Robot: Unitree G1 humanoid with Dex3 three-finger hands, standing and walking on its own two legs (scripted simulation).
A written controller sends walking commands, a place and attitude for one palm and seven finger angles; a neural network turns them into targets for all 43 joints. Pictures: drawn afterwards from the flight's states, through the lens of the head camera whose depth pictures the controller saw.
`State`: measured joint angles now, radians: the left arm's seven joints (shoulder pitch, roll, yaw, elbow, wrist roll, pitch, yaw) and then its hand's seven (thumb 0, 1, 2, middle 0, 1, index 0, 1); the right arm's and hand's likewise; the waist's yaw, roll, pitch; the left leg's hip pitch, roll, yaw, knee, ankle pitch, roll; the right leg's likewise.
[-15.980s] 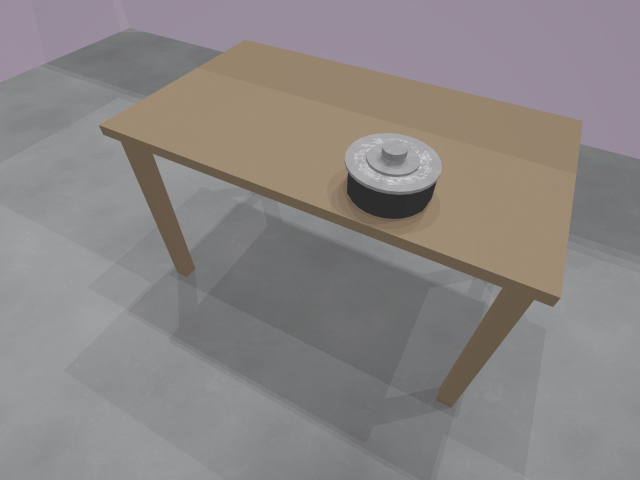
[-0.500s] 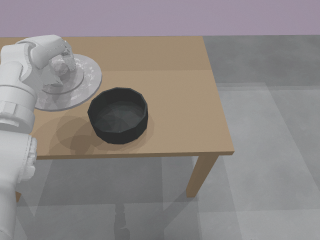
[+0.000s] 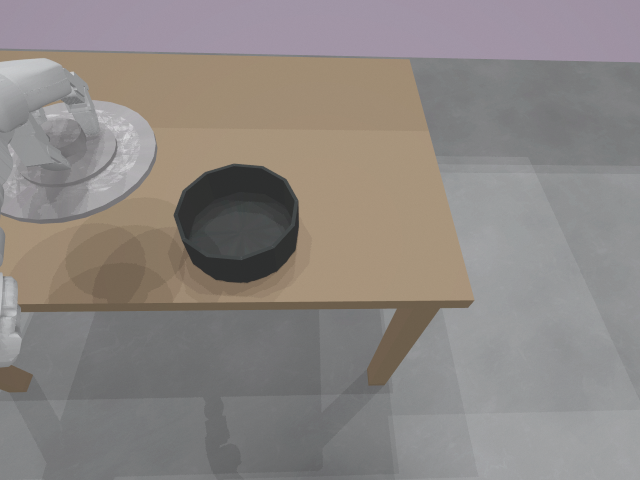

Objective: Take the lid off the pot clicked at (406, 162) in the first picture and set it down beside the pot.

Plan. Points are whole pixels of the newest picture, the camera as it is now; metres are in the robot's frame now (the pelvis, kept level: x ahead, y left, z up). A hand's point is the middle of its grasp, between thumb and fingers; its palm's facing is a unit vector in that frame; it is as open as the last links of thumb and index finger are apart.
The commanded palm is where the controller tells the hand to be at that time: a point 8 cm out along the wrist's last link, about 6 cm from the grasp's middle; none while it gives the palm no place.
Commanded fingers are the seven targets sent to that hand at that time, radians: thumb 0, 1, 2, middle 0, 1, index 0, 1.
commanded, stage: move the lid sideways beside the pot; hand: left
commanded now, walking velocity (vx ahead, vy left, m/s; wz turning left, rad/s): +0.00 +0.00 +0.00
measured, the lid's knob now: (59, 138) +0.49 +0.31 +0.14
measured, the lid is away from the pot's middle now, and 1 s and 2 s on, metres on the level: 0.19 0.25 0.25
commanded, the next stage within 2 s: lower the lid onto the table in 0.82 s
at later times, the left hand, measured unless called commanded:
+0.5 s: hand out of the picture +0.45 +0.35 +0.16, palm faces -0.40 -0.12 -0.91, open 8.2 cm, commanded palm +0.49 +0.36 +0.23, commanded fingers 0.00 0.66 0.88 -0.77 -1.08 -0.77 -1.07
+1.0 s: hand out of the picture +0.46 +0.36 +0.15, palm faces -0.39 -0.12 -0.91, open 8.2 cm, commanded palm +0.50 +0.36 +0.23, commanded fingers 0.00 0.66 0.88 -0.77 -1.08 -0.77 -1.07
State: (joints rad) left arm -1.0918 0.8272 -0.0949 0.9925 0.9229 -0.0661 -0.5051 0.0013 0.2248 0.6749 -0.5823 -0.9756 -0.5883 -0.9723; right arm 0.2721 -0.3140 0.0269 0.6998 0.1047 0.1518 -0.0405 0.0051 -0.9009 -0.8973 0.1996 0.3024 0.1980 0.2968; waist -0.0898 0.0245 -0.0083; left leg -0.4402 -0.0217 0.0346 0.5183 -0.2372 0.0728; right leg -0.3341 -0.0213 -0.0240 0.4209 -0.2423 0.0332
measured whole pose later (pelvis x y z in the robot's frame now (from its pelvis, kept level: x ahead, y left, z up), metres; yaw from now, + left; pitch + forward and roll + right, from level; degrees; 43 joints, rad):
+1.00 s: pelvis +0.00 +0.02 -0.01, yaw -1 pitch +11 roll -4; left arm -1.15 0.94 -0.06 1.06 0.94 -0.15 -0.54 0.00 0.23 0.68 -0.58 -0.97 -0.59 -0.97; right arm 0.31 -0.32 0.04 0.71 0.11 0.14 -0.05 0.00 -0.90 -0.90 0.20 0.30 0.20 0.30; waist -0.10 0.02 -0.01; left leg -0.53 -0.02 0.04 0.61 -0.27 0.10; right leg -0.40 -0.02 -0.02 0.47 -0.25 0.03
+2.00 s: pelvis -0.01 +0.05 -0.01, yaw -1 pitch +14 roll -5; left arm -1.10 0.86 -0.08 1.13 0.98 -0.18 -0.44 0.00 0.23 0.68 -0.58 -0.97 -0.59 -0.97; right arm 0.36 -0.30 0.03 0.73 0.08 0.12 -0.06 0.00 -0.90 -0.90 0.20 0.30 0.20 0.30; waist -0.11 0.02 -0.05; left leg -0.61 -0.04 0.05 0.65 -0.28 0.13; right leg -0.49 -0.03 0.01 0.51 -0.27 -0.02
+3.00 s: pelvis -0.01 +0.03 -0.03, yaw -2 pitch +19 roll -6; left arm -1.01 0.93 0.02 1.14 1.01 -0.28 -0.39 0.00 0.23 0.68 -0.58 -0.97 -0.58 -0.97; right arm 0.36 -0.31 0.05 0.71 0.08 0.14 -0.09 0.00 -0.90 -0.90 0.20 0.30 0.20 0.30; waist -0.16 0.02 -0.06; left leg -0.80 0.00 0.04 0.81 -0.35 0.11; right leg -0.67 0.01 0.01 0.66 -0.32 0.01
